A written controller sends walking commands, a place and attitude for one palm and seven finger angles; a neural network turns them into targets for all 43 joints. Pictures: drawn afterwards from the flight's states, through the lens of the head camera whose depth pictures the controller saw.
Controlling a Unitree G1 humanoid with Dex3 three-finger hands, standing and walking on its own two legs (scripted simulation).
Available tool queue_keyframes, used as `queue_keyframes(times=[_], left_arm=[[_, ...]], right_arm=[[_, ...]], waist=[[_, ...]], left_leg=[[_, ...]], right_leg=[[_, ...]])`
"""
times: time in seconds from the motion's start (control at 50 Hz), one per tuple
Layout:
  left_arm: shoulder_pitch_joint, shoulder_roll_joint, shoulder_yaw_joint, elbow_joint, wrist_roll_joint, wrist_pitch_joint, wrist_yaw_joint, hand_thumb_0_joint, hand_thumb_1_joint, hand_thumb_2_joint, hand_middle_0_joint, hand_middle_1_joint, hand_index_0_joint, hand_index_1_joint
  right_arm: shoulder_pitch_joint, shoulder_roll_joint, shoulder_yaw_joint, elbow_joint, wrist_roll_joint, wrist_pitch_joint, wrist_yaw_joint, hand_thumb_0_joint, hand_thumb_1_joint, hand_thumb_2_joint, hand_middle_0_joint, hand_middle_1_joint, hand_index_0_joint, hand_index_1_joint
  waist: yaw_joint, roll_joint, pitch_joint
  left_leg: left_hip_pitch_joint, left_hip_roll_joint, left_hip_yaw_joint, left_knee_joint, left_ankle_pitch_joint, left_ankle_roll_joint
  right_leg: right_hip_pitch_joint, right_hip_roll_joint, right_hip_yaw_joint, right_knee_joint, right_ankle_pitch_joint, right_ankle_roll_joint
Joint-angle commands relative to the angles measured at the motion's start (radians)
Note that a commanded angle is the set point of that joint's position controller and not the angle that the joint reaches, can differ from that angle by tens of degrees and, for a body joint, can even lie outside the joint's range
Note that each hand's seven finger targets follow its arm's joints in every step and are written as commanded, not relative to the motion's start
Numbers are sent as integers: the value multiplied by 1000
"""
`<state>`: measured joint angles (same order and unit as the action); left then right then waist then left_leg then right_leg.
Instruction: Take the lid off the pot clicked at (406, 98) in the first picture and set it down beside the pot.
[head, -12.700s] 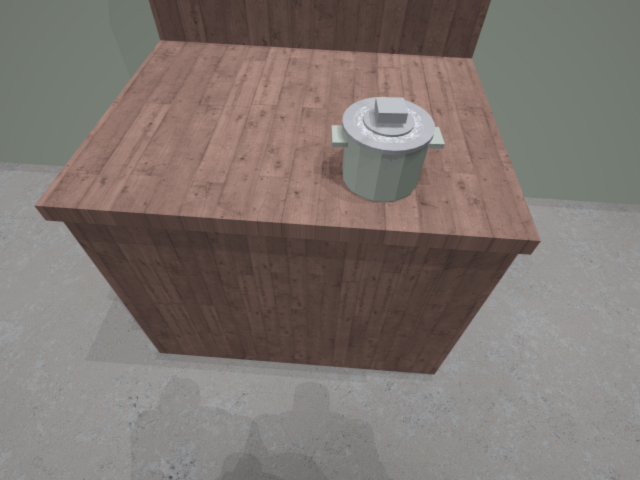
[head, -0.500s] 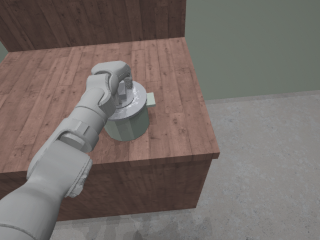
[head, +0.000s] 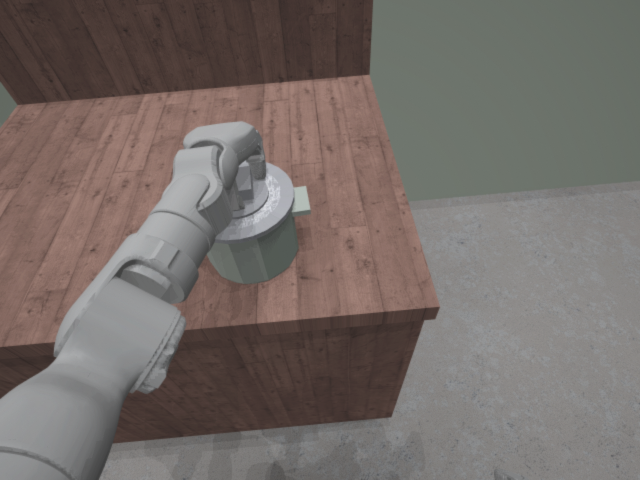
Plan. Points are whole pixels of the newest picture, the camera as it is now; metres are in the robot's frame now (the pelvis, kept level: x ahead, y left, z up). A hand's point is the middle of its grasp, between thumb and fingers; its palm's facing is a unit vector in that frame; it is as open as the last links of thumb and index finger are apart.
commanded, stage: lift the lid straight up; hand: left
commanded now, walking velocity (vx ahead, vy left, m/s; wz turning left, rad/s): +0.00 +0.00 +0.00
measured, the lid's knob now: (234, 184) +0.49 +0.11 +0.10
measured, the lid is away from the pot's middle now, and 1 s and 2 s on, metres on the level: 0.00 0.00 0.01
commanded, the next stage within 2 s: move the lid sideways beside the pot in 1.88 s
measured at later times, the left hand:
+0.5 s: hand (236, 160) +0.47 +0.09 +0.16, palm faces -0.28 -0.07 -0.96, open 7.5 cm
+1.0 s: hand (216, 138) +0.46 +0.11 +0.20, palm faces -0.26 -0.06 -0.96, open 7.4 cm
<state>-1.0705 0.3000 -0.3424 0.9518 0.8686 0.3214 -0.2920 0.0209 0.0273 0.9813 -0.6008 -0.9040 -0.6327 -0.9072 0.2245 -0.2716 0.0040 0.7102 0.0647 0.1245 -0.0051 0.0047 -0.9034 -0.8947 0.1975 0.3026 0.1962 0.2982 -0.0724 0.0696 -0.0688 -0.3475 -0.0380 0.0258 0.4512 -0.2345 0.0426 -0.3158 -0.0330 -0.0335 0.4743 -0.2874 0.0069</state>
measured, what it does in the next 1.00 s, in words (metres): stands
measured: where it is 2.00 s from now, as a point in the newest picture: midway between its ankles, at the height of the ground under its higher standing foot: outside the picture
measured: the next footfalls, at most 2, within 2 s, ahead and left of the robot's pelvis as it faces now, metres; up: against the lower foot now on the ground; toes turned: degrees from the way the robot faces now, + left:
none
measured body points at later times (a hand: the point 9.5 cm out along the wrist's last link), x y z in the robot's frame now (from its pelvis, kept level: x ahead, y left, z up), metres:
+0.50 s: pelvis +0.00 +0.00 +0.00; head +0.03 -0.04 +0.45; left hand +0.48 +0.09 +0.22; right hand +0.12 -0.25 -0.14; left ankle -0.01 +0.10 -0.74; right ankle -0.04 -0.12 -0.74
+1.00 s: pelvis -0.01 +0.00 +0.00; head +0.02 -0.03 +0.45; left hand +0.47 +0.11 +0.25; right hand +0.11 -0.25 -0.13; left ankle -0.01 +0.10 -0.74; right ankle -0.04 -0.12 -0.74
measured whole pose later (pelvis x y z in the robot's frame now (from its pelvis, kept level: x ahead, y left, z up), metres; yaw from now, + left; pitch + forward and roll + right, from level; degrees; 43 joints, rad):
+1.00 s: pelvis -0.01 +0.00 +0.00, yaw +1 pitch +5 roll +1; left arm -1.21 0.34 -0.35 0.89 0.87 0.36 -0.41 -0.04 0.09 1.00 -0.58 -0.87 -0.76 -0.97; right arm 0.19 -0.27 0.02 0.71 0.06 0.07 0.00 0.01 -0.90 -0.89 0.20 0.30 0.20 0.30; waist -0.06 0.07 -0.05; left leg -0.31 -0.05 0.01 0.42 -0.21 0.04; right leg -0.27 -0.04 -0.05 0.46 -0.28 0.01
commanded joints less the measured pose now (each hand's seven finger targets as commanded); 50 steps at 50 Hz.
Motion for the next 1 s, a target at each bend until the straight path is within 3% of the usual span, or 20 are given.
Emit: queue_keyframes(times=[0.0, 0.04, 0.12, 0.2, 0.26, 0.3, 0.38, 0.42, 0.46, 0.54, 0.58, 0.6, 0.66, 0.72, 0.76, 0.82, 0.88, 0.9, 0.96, 0.98], left_arm=[[-620, 206, 85, -290, 11, -21, 43, 0, 427, 1158, -797, -990, -826, -1006], [-589, 190, 74, -281, 17, -15, 46, 0, 427, 1158, -797, -990, -827, -1006], [-612, 246, 117, -318, 24, -9, 56, 0, 428, 1159, -798, -991, -828, -1007], [-635, 184, 60, -295, 25, 13, 52, 0, 428, 1159, -798, -991, -828, -1007], [-623, 229, 104, -228, 25, 40, 51, 0, 428, 1159, -798, -991, -828, -1007], [-675, 248, 111, -288, 25, 29, 43, 0, 428, 1159, -798, -991, -828, -1007], [-680, 213, 89, -307, 29, 26, 22, 0, 428, 1159, -798, -991, -828, -1007], [-646, 272, 133, -257, 34, 39, 14, 0, 428, 1159, -798, -991, -828, -1007], [-648, 227, 98, -263, 28, 47, 1, 0, 428, 1159, -798, -991, -828, -1007], [-631, 283, 130, -207, 42, 62, -19, 0, 428, 1159, -798, -991, -828, -1007], [-674, 276, 123, -254, 39, 50, -30, 0, 428, 1159, -798, -991, -828, -1007], [-739, 249, 83, -338, 41, 37, -35, 0, 428, 1159, -798, -991, -828, -1007], [-716, 298, 124, -324, 48, 34, -41, 0, 428, 1159, -798, -991, -828, -1007], [-728, 268, 100, -291, 41, 39, -52, 0, 428, 1159, -798, -991, -828, -1007], [-738, 300, 122, -282, 42, 45, -52, 0, 428, 1159, -798, -991, -828, -1007], [-774, 222, 55, -325, 35, 34, -61, 0, 428, 1159, -798, -991, -828, -1007], [-747, 250, 90, -303, 30, 34, -69, 0, 428, 1159, -798, -991, -828, -1007], [-768, 301, 123, -296, 37, 37, -67, 0, 428, 1159, -798, -991, -828, -1007], [-792, 251, 76, -248, 37, 49, -69, 0, 428, 1159, -798, -991, -828, -1007], [-789, 225, 62, -248, 30, 42, -72, 0, 428, 1159, -798, -991, -828, -1007]], right_arm=[[-36, -114, -34, -123, 3, -50, -5, 0, -900, -900, 200, 300, 200, 300], [-34, -112, -34, -118, 3, -54, 0, 0, -900, -900, 200, 300, 200, 300], [-45, -110, -34, -122, 2, -63, 4, 0, -900, -900, 200, 300, 200, 300], [-56, -111, -33, -112, 6, -62, 8, 0, -900, -900, 200, 300, 200, 300], [-55, -115, -28, -101, 4, -61, 5, 0, -900, -900, 200, 300, 200, 300], [-67, -112, -26, -115, 2, -69, 2, 0, -900, -900, 200, 300, 200, 300], [-69, -105, -30, -124, -2, -81, 4, 0, -900, -900, 200, 300, 200, 300], [-68, -115, -24, -115, -2, -71, 3, 0, -900, -900, 200, 300, 200, 300], [-80, -106, -24, -123, 1, -71, 5, 0, -900, -900, 200, 300, 200, 300], [-82, -117, -17, -122, 4, -57, -1, 0, -900, -900, 200, 300, 200, 300], [-95, -109, -18, -139, 4, -66, -6, 0, -900, -900, 200, 300, 200, 300], [-98, -108, -18, -145, 4, -74, -3, 0, -900, -900, 200, 300, 200, 300], [-84, -108, -23, -140, 1, -82, -5, 0, -900, -900, 200, 300, 200, 300], [-81, -110, -23, -132, 5, -84, -6, 0, -900, -900, 200, 300, 200, 300], [-80, -115, -22, -127, 6, -85, -7, 0, -900, -900, 200, 300, 200, 300], [-87, -108, -23, -135, 6, -98, -2, 0, -900, -900, 200, 300, 200, 300], [-80, -111, -24, -137, 0, -103, 0, 0, -900, -900, 200, 300, 200, 300], [-78, -118, -22, -127, 1, -98, -1, 0, -900, -900, 200, 300, 200, 300], [-74, -113, -16, -117, 6, -97, -5, 0, -900, -900, 200, 300, 200, 300], [-76, -112, -16, -123, 4, -102, -6, 0, -900, -900, 200, 300, 200, 300]], waist=[[-20, -76, -439], [-16, -80, -439], [-2, -82, -454], [-15, -93, -416], [-6, -121, -408], [-3, -108, -458], [-2, -114, -489], [7, -133, -456], [3, -146, -432], [8, -184, -371], [8, -161, -394], [-1, -104, -434], [6, -107, -469], [-3, -125, -410], [2, -133, -397], [-7, -86, -419], [1, -95, -433], [1, -108, -431], [-8, -136, -377], [-9, -110, -377]], left_leg=[[323, -4, -53, 24, 404, 39], [339, -1, -62, 26, 454, 36], [340, -3, -66, 27, 466, 36], [328, -2, -66, 23, 447, 32], [301, -9, -58, 12, 384, 32], [314, -11, -60, 12, 388, 33], [341, -11, -66, 29, 473, 38], [307, -15, -56, 17, 430, 37], [298, -21, -48, 18, 424, 40], [240, -23, -37, -1, 350, 43], [250, -23, -44, -2, 357, 45], [304, -24, -47, 5, 387, 44], [341, -20, -60, 11, 418, 43], [310, -24, -53, 3, 368, 43], [304, -22, -55, -7, 347, 42], [349, -19, -69, 2, 387, 38], [341, -20, -75, 5, 398, 38], [334, -18, -70, 0, 373, 37], [300, -20, -68, -18, 318, 34], [301, -18, -70, -18, 330, 34]], right_leg=[[72, 46, -6, -17, 468, -38], [65, 49, -12, -12, 477, -37], [91, 48, -10, -10, 493, -38], [57, 50, -17, -11, 471, -38], [73, 48, -14, -14, 453, -38], [103, 43, -8, -9, 473, -38], [108, 41, -6, -9, 516, -38], [126, 39, -4, -8, 519, -35], [128, 36, -3, -13, 539, -33], [141, 33, -1, -26, 515, -31], [148, 28, 3, -29, 507, -34], [139, 31, 4, -22, 523, -34], [147, 37, 3, -24, 516, -34], [124, 38, -2, -32, 493, -34], [121, 39, -2, -36, 471, -36], [90, 41, -7, -31, 458, -39], [101, 39, -7, -36, 457, -43], [111, 40, -3, -34, 457, -40], [86, 42, -14, -41, 414, -39], [70, 38, -15, -43, 403, -44]])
